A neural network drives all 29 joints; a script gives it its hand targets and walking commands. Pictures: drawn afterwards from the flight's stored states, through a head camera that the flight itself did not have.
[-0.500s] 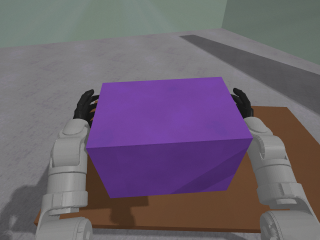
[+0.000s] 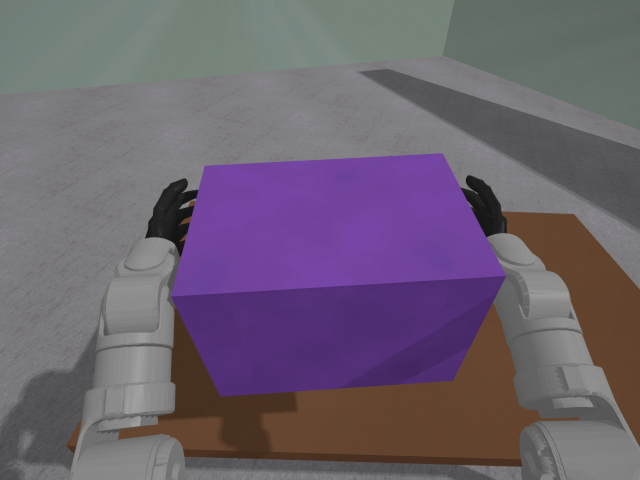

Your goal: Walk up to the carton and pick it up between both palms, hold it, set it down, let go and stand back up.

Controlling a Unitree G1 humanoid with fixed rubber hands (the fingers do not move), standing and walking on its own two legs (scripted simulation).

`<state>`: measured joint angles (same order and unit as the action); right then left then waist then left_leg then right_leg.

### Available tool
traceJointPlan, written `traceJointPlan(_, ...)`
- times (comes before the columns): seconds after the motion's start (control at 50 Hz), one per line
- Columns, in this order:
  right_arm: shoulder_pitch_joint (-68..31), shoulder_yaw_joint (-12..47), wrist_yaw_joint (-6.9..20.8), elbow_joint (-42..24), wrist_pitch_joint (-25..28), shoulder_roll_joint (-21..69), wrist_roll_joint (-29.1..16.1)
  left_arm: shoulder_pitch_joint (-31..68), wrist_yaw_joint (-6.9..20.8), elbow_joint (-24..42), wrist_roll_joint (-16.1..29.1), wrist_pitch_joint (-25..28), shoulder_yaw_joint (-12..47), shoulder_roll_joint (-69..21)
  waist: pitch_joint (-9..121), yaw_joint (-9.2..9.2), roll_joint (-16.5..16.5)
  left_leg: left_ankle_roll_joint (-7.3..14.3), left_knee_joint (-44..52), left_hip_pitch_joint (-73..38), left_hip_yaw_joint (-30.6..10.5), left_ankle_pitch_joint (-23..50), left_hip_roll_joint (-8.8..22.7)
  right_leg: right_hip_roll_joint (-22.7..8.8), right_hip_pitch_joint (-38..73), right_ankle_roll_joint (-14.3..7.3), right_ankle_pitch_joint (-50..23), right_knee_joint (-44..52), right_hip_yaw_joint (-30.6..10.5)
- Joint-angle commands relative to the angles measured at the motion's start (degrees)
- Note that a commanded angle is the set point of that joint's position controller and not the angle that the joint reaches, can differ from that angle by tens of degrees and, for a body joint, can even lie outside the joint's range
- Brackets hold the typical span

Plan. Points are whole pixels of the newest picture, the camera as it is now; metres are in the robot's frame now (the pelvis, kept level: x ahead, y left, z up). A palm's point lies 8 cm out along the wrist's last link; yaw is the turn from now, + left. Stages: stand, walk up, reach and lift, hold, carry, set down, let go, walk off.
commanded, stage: hold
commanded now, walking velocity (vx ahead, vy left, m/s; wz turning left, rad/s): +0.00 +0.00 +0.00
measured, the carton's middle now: (331, 275) +0.35 +0.01 +0.14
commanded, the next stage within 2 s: none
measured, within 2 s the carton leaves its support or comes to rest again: neither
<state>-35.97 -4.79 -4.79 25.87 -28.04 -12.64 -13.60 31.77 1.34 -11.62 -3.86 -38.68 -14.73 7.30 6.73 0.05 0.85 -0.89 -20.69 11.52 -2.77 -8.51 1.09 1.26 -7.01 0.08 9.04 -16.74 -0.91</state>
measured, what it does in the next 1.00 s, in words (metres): stands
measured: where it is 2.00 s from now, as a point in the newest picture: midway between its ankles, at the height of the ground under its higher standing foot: outside the picture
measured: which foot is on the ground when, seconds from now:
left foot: down 0.00-1.00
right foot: down 0.00-1.00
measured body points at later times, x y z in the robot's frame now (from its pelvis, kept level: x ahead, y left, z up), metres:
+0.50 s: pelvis +0.00 +0.00 +0.00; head -0.05 +0.01 +0.45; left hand +0.36 +0.21 +0.18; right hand +0.39 -0.18 +0.19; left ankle +0.03 +0.13 -0.75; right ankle +0.00 -0.12 -0.75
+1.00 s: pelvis +0.00 +0.00 +0.00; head -0.05 +0.01 +0.45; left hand +0.36 +0.21 +0.18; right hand +0.39 -0.18 +0.19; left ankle +0.03 +0.13 -0.75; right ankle +0.00 -0.12 -0.75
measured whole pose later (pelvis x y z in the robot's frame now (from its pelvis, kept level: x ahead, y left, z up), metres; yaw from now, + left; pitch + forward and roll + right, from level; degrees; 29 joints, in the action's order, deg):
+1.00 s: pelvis +0.00 +0.00 +0.00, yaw +0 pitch -1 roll -1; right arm -36.0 -4.7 -4.9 25.6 -28.2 -12.6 -13.6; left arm 31.3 1.5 -11.4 -3.9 -38.3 -14.8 7.2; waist 6.7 0.0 0.9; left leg -0.9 -20.7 11.5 -2.8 -8.5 1.1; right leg 1.3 -7.0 0.1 9.0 -16.7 -0.9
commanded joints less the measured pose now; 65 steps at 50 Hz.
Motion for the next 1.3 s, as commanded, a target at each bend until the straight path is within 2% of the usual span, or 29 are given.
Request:
traceJointPlan(0.0,-41.9,20.5,6.2,-20.8,3.8,33.1,-6.3,36.3,8.4,15.6,6.8,4.1,28.0,-33.9,22.1,-4.83,-2.2,-0.7,3.5,-11.9,1.8,11.6,-3.7,1.9,6.1,-0.1,-13.0,2.6,0.6)
traceJointPlan(0.06,-40.1,18.7,6.3,-18.3,3.6,31.4,-4.9,33.9,9.0,12.6,5.0,3.1,26.4,-33.6,17.9,-5.73,-2.3,-0.4,4.6,-10.1,1.8,9.0,-3.5,1.7,5.7,-0.5,-10.1,3.4,0.5)
traceJointPlan(0.14,-44.7,18.8,6.5,-19.4,3.6,31.9,-5.2,34.8,9.4,8.8,4.7,3.1,24.4,-32.8,17.3,-3.53,0.3,0.5,5.2,-8.6,1.9,7.3,-3.8,1.9,5.4,0.2,-7.9,3.9,0.8)
traceJointPlan(0.18,-41.9,19.0,6.6,-20.7,4.2,31.9,-6.2,35.5,9.1,15.4,5.7,3.5,27.3,-34.8,21.9,-5.48,-3.2,-1.1,4.1,-12.6,1.8,12.6,-3.5,2.0,6.5,-0.4,-13.2,3.1,0.9)
traceJointPlan(0.2,-43.0,18.6,6.8,-18.4,3.9,31.2,-6.4,35.9,9.0,13.0,4.6,3.2,26.0,-34.4,18.7,-4.32,-3.9,-1.2,4.5,-11.6,2.0,10.2,-3.6,2.1,4.7,-0.6,-9.4,3.9,0.8)
traceJointPlan(0.26,-43.2,18.1,6.4,-20.8,4.0,31.4,-5.0,34.2,9.0,11.7,6.2,3.4,27.3,-35.8,19.7,-6.21,-1.2,-1.0,4.3,-11.3,1.7,10.1,-3.6,2.3,5.6,-0.2,-10.9,3.3,1.2)
traceJointPlan(0.3,-40.4,18.2,6.4,-21.2,3.9,30.9,-5.4,34.4,8.9,15.3,6.9,3.8,28.8,-34.9,22.0,-6.84,-3.7,-1.7,3.7,-12.4,1.6,11.5,-3.4,2.3,6.2,-0.5,-12.7,3.1,0.9)
traceJointPlan(0.36,-43.8,18.2,6.7,-20.5,3.7,30.8,-5.0,34.2,9.3,11.2,5.7,3.2,25.7,-33.0,17.8,-4.40,-0.6,-0.3,4.7,-10.2,1.8,8.7,-3.7,2.2,5.6,-0.3,-9.0,3.9,1.0)
traceJointPlan(0.38,-42.9,20.1,6.7,-23.2,4.5,33.4,-6.1,34.5,9.0,16.0,6.4,3.8,27.4,-34.8,22.1,-4.48,-1.6,-0.7,3.5,-12.3,1.8,14.3,-3.6,2.2,7.5,-0.4,-14.7,2.7,1.3)
traceJointPlan(0.48,-39.1,19.2,6.5,-21.6,4.3,31.2,-6.2,33.4,8.9,17.3,6.0,3.5,28.5,-34.7,22.0,-5.99,-3.5,-1.8,2.8,-14.8,1.5,16.4,-3.5,2.7,6.4,-0.5,-15.4,2.8,1.2)
traceJointPlan(0.5,-42.3,19.4,6.5,-19.4,3.4,31.2,-5.7,35.1,8.9,11.9,4.5,3.0,26.4,-33.1,17.5,-4.70,-2.6,-0.7,4.0,-12.1,2.1,9.8,-4.2,2.2,4.5,-0.2,-9.9,4.0,1.0)
traceJointPlan(0.52,-40.3,19.7,6.5,-20.0,3.9,31.8,-5.5,35.5,8.9,17.2,6.5,3.6,28.2,-34.0,21.5,-5.87,-2.7,-1.5,3.3,-12.8,1.7,13.6,-3.5,2.1,6.9,-0.4,-14.6,2.7,1.0)
traceJointPlan(0.54,-40.9,18.3,6.1,-19.9,3.8,31.5,-4.9,34.8,9.2,15.1,6.9,3.4,28.4,-34.1,20.7,-6.41,-1.4,-1.1,3.4,-12.1,1.6,12.7,-3.9,2.0,6.8,0.3,-15.1,2.9,0.8)
traceJointPlan(0.64,-44.4,19.6,6.5,-21.9,3.8,33.1,-5.9,34.7,9.7,11.2,5.0,2.9,25.0,-32.9,19.0,-3.69,0.3,0.8,4.6,-9.4,2.0,8.5,-4.1,1.6,7.3,0.3,-10.5,3.6,0.4)
traceJointPlan(0.68,-42.9,18.7,6.5,-22.5,4.3,32.7,-5.0,36.2,9.5,15.3,7.2,3.9,28.2,-34.8,23.1,-6.17,-2.4,-0.9,4.1,-10.8,1.8,11.3,-3.4,2.0,7.3,-0.3,-12.5,3.1,0.5)
traceJointPlan(0.7,-45.9,19.2,6.4,-22.1,4.4,32.8,-5.3,36.7,8.9,12.2,7.3,4.1,28.0,-35.1,21.7,-4.88,-2.2,-0.6,4.1,-11.3,1.7,10.7,-3.4,2.0,4.7,-0.2,-11.2,3.2,0.9)
traceJointPlan(0.72,-39.6,17.5,6.5,-16.0,3.0,31.6,-4.0,36.0,9.3,11.8,5.6,3.4,26.9,-33.1,16.1,-6.58,-2.6,-0.8,5.4,-9.7,1.8,6.5,-3.5,1.6,4.3,-0.3,-8.1,4.0,0.8)
traceJointPlan(0.74,-43.8,17.7,6.7,-19.8,4.3,31.6,-5.1,35.7,9.2,11.9,5.7,3.3,26.8,-34.5,19.8,-5.11,-2.8,-0.6,5.0,-11.5,2.0,8.2,-3.2,1.6,5.4,-0.5,-9.2,3.4,1.0)
traceJointPlan(0.78,-44.1,16.2,7.0,-19.1,3.8,30.6,-4.1,34.7,9.3,9.7,6.1,3.3,26.6,-35.4,17.4,-6.30,-1.5,-0.6,6.1,-10.2,1.7,4.2,-2.7,2.1,3.2,-1.1,-5.3,4.4,0.9)
traceJointPlan(0.82,-44.3,18.2,7.4,-19.3,4.3,33.0,-4.8,37.1,9.1,11.7,6.0,3.8,26.0,-34.5,18.5,-3.94,-2.0,-0.1,5.1,-9.0,1.9,7.0,-3.2,1.6,5.0,-0.7,-7.5,3.5,0.6)
traceJointPlan(0.84,-42.4,17.7,7.2,-19.4,4.0,31.7,-4.5,36.5,9.1,11.8,6.4,3.9,26.2,-33.9,19.5,-5.88,-0.6,-0.5,5.0,-10.2,2.0,7.5,-3.1,1.9,5.3,-0.6,-8.6,3.3,1.0)
traceJointPlan(0.86,-43.4,18.3,7.4,-18.7,4.2,32.6,-5.3,39.1,8.8,13.7,6.3,4.2,27.4,-34.9,20.4,-5.49,-3.5,-1.2,4.7,-11.3,2.1,8.5,-3.4,1.8,3.5,-0.6,-8.3,3.4,0.9)
traceJointPlan(0.9,-40.7,18.5,6.7,-18.4,3.6,31.2,-5.5,34.6,8.7,13.5,6.2,3.8,28.0,-35.1,20.8,-6.71,-2.4,-1.7,4.0,-13.2,1.4,12.5,-3.1,2.5,4.3,-0.7,-12.4,3.3,1.2)
traceJointPlan(0.98,-42.8,21.3,6.5,-23.2,4.6,33.6,-6.7,36.0,8.5,17.0,7.5,4.3,29.3,-35.1,23.7,-5.09,-2.0,-0.8,3.1,-13.5,1.8,13.4,-3.7,2.3,5.7,0.0,-13.6,2.9,0.9)
traceJointPlan(1.06,-41.1,18.4,6.1,-17.9,3.4,31.9,-5.2,34.8,9.0,12.3,5.7,3.2,27.0,-33.9,18.7,-6.22,-2.3,-1.0,4.4,-10.9,1.7,10.0,-3.8,1.9,5.7,-0.4,-10.8,3.5,0.6)
traceJointPlan(1.08,-43.4,19.2,6.3,-21.1,3.8,32.3,-5.5,35.3,8.9,13.5,5.7,3.6,27.2,-33.8,21.0,-4.69,-0.7,-0.4,4.3,-12.1,1.5,10.8,-3.6,2.4,5.7,-0.1,-11.6,3.6,1.3)
traceJointPlan(1.14,-44.1,16.9,6.8,-19.5,4.0,30.9,-4.7,36.6,8.8,11.2,6.3,3.3,27.5,-35.1,17.4,-6.29,-2.5,-1.1,5.5,-10.3,1.8,5.4,-3.0,2.2,3.0,-0.7,-5.3,4.1,1.5)
traceJointPlan(1.26,-40.5,17.5,7.0,-17.3,4.0,30.0,-5.0,34.1,9.0,13.2,4.6,3.0,26.6,-34.1,18.6,-6.00,-3.5,-1.1,4.9,-12.0,2.1,7.9,-3.3,1.8,4.5,-0.5,-8.9,3.7,1.0)
traceJointPlan(1.28,-39.8,19.0,6.9,-19.5,3.8,31.2,-5.5,32.2,8.9,13.9,5.0,2.9,26.4,-34.4,19.1,-5.13,-0.6,-0.8,4.3,-12.4,2.0,11.1,-3.1,2.5,5.9,-0.7,-11.7,3.1,1.3)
